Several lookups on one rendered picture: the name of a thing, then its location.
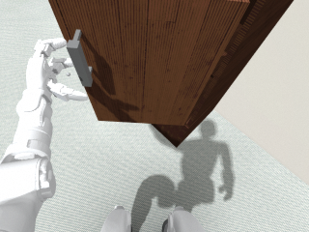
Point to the left robot thigh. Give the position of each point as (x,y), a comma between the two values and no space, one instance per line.
(118,220)

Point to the handle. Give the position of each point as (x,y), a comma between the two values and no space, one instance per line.
(78,59)

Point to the right robot shin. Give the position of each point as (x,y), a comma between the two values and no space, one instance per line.
(179,208)

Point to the left robot forearm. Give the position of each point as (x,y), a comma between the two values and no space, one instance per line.
(34,130)

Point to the left robot upper arm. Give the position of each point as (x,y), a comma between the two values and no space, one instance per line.
(24,186)

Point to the cupboard door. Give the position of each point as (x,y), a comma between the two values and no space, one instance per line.
(150,59)

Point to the left robot hand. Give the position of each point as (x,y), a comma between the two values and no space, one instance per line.
(39,71)

